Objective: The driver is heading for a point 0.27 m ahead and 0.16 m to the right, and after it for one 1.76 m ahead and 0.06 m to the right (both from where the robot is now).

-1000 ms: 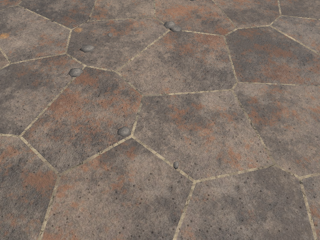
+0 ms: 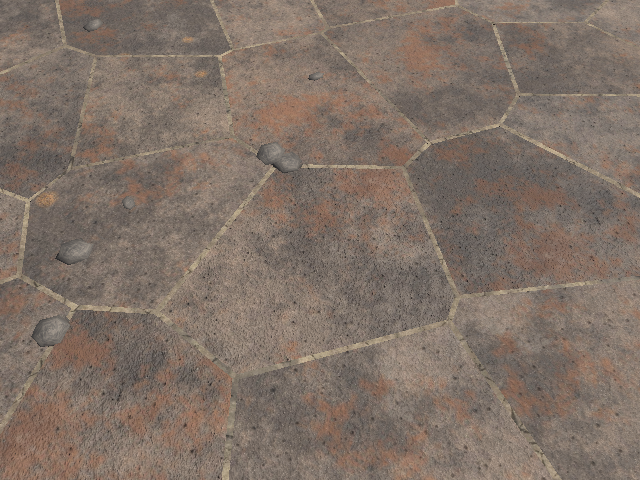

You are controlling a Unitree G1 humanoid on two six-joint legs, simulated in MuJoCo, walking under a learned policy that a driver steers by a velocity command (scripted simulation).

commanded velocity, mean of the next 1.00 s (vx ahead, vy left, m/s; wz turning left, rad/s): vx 0.19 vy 0.00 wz -0.22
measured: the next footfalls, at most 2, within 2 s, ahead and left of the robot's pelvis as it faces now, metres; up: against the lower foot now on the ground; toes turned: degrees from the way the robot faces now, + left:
right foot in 0.26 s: +0.29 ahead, -0.16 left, +0.00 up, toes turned -12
left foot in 0.72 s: +0.41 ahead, +0.05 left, +0.00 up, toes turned -18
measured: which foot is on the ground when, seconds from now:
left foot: down 0.00-0.24, up 0.26-0.70, down 0.72-0.96, up 0.98-1.00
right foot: up 0.00-0.24, down 0.26-1.00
